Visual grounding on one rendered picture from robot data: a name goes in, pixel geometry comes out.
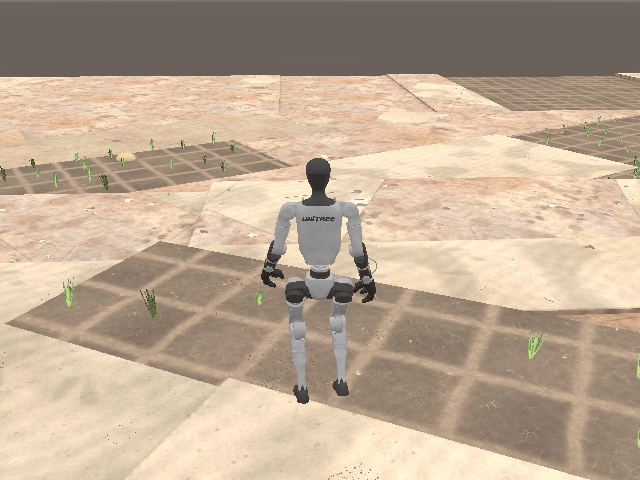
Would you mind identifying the robot left forearm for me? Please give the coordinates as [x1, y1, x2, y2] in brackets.
[263, 240, 281, 273]

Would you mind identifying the robot left hand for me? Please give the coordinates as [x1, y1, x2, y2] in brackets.
[261, 269, 284, 288]

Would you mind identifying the left robot shin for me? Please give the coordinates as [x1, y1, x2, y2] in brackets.
[289, 323, 306, 391]

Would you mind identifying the left robot foot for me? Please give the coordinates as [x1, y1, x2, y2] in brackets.
[293, 385, 309, 404]

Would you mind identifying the robot right hand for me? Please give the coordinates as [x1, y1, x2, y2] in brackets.
[353, 279, 376, 303]

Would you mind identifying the robot right forearm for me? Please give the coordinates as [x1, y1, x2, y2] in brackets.
[354, 242, 373, 284]

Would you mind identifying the right robot upper arm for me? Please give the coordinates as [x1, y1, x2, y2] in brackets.
[339, 201, 364, 257]

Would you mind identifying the left robot upper arm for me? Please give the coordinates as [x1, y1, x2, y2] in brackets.
[271, 202, 298, 255]

